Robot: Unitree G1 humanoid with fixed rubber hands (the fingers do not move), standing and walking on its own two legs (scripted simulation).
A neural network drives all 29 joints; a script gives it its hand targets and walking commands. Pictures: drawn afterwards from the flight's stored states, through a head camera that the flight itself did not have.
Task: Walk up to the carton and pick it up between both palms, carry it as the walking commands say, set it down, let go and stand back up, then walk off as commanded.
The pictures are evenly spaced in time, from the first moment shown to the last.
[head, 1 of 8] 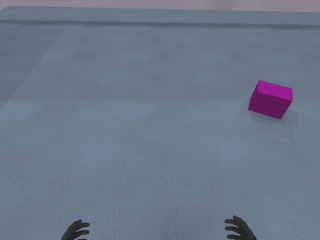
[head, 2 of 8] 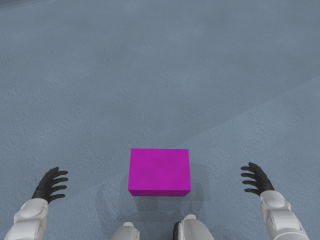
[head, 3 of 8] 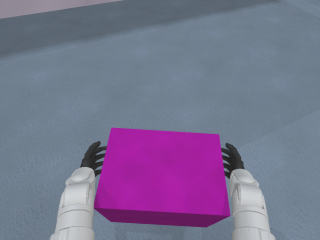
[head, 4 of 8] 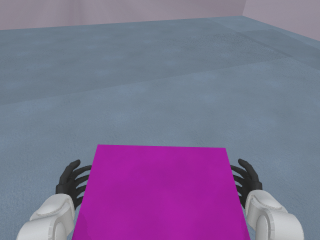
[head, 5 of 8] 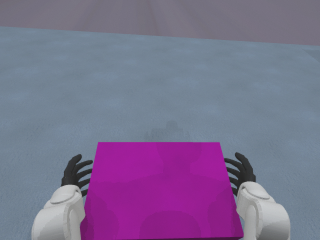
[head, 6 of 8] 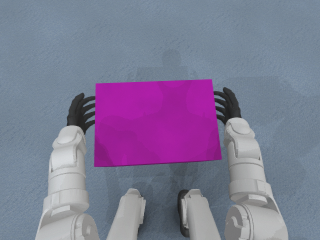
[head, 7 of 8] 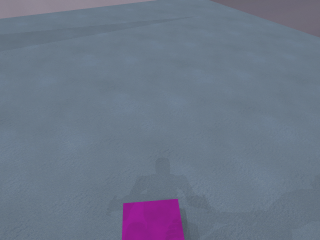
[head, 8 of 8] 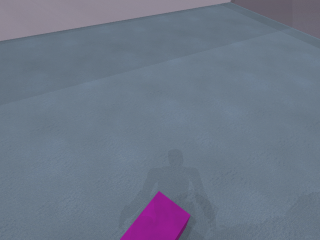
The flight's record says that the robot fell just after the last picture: no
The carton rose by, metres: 0.69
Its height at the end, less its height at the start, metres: +0.00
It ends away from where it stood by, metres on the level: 3.27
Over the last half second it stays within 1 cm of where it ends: yes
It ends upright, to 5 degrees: yes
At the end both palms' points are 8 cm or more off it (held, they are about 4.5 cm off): yes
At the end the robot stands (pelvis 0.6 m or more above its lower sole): yes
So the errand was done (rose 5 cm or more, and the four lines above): yes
